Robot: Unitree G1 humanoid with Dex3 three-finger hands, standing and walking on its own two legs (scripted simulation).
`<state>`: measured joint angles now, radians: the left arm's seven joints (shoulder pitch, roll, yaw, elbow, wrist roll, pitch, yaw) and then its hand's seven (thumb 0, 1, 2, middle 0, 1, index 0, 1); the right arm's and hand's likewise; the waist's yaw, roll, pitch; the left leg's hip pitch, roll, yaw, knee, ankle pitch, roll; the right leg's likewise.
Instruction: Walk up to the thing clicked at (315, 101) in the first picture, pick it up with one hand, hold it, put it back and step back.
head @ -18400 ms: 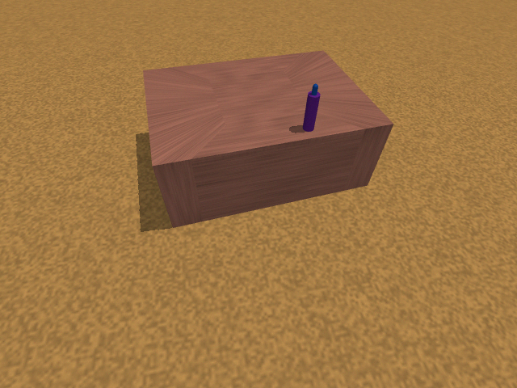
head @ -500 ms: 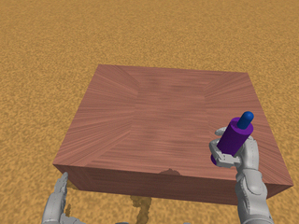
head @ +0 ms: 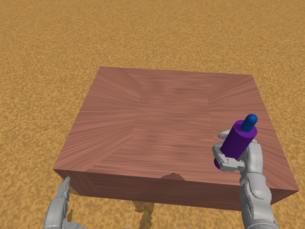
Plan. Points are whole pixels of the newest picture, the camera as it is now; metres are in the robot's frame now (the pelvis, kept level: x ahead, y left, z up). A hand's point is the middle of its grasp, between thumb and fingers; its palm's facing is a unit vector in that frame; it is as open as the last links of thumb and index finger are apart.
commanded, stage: crouch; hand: right
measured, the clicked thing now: (235, 143) +0.32 -0.18 +0.08
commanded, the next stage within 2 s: lower in 1.10 s
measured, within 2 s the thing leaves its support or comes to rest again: neither
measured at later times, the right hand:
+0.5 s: hand (216, 151) +0.37 -0.18 -0.06, palm faces +0.10 +0.99 +0.02, open 6.7 cm
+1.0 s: hand (214, 152) +0.40 -0.19 -0.12, palm faces +0.12 +0.99 +0.02, open 6.7 cm
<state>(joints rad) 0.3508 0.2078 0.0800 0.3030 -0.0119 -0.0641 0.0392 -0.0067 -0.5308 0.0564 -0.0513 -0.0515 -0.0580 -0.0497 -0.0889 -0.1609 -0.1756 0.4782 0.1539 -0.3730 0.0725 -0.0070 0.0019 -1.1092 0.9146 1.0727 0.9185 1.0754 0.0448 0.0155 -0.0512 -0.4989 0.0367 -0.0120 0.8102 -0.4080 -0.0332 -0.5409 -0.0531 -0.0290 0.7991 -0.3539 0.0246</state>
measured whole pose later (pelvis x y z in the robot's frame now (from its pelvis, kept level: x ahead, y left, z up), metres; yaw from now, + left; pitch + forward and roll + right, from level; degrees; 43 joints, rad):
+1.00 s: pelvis -0.02 -0.01 -0.09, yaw +1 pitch +23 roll +3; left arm 0.45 0.24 0.09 -0.13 0.08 -0.05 -0.03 -0.01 -0.51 0.05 -0.06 -0.06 -0.07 -0.05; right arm -0.45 -0.31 -0.43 0.94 0.06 -0.61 0.11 -0.01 0.00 -1.10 0.92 1.07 0.92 1.07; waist 0.21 0.03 -0.15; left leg -1.12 0.01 0.02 1.29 -0.57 -0.03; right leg -1.20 -0.08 0.04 1.33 -0.53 0.02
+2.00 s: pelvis -0.04 +0.00 -0.17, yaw +3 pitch +29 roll +5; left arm 0.50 0.29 0.15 -0.40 0.09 -0.10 -0.08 -0.01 -0.54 0.07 -0.06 -0.05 -0.06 -0.05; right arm -0.53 -0.44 -0.57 1.02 0.02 -0.64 0.14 -0.01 -0.01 -1.10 0.91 1.07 0.92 1.07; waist 0.31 0.03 -0.17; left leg -1.45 -0.02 0.05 1.57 -0.63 -0.03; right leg -1.55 -0.10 0.10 1.62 -0.59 0.04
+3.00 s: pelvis -0.06 +0.00 -0.20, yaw +4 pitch +30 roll +6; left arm 0.53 0.34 0.23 -0.54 0.06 -0.13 -0.09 -0.01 -0.51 0.04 -0.07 -0.06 -0.08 -0.05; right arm -0.56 -0.49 -0.58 1.00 0.00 -0.61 0.13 -0.01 0.22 -0.54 0.92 0.74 0.93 0.74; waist 0.35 0.04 -0.16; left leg -1.59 -0.02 0.05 1.69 -0.63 -0.03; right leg -1.69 -0.09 0.11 1.74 -0.59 0.03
